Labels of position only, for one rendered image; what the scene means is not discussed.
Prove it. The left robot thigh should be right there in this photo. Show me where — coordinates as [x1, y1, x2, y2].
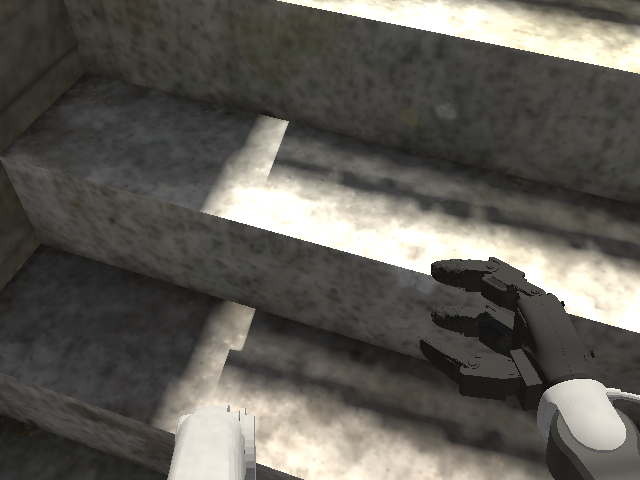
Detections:
[167, 404, 256, 480]

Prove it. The right robot forearm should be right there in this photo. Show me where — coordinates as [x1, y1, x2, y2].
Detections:
[537, 379, 640, 480]

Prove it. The right robot hand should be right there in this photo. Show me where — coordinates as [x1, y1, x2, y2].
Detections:
[420, 257, 595, 411]

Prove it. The left robot shin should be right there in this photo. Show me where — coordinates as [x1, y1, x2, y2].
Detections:
[174, 414, 192, 447]

